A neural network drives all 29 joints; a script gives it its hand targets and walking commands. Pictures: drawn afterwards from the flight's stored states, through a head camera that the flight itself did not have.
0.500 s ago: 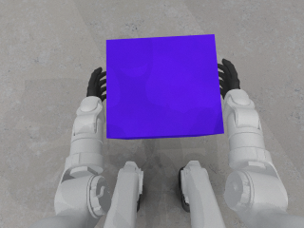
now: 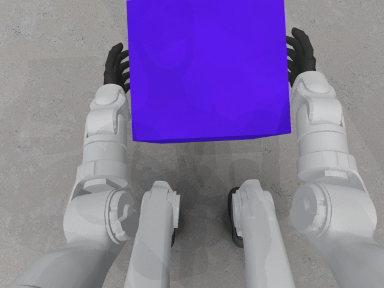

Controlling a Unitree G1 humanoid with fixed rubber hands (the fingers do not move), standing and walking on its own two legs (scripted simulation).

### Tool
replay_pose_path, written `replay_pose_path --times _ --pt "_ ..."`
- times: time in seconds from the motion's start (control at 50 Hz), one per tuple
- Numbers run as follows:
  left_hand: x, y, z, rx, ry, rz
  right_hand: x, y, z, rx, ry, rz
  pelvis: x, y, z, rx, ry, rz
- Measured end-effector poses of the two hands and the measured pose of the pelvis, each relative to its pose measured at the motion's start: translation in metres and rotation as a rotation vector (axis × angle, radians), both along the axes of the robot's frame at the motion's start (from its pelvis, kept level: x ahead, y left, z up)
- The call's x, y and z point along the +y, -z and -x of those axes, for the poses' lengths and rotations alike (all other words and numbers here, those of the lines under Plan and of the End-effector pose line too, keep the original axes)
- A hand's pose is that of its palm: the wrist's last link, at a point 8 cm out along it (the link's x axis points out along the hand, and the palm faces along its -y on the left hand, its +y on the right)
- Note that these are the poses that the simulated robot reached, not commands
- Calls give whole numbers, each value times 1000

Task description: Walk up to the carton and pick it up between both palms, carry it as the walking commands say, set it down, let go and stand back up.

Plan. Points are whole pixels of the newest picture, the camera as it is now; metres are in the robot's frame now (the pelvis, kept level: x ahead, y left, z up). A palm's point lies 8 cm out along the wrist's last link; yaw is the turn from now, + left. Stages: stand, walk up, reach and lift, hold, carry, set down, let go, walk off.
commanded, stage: set down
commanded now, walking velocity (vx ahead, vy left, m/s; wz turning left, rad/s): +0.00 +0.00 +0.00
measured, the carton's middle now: (205, 88) +0.51 -0.01 -0.18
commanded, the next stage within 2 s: none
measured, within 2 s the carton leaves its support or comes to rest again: rests again in 1.34 s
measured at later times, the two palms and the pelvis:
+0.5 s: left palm (132, 90) +0.51 +0.16 -0.19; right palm (284, 78) +0.52 -0.19 -0.18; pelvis +0.00 +0.00 -0.06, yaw +0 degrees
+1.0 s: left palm (142, 94) +0.52 +0.16 -0.27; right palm (274, 83) +0.54 -0.19 -0.26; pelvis -0.02 +0.00 -0.10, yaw +0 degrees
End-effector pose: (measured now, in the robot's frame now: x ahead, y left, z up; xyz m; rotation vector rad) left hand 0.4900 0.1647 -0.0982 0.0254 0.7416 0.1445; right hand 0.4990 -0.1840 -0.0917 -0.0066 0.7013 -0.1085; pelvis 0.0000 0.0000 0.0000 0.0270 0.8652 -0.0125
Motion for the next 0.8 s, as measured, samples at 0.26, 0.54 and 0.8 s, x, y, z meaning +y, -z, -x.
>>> replay_pose_path --times 0.26,0.54,0.8 --pt "0 48 -11 -5 -8 -3 1 46 -15 -5 -9 1 1 31 0 22 -4 2" --pt "-3 98 -22 1 0 -14 -3 97 -26 0 -13 4 1 64 5 9 0 -2" --pt "-4 142 -31 14 -3 -16 -3 142 -36 16 -17 5 0 92 8 -19 2 -6"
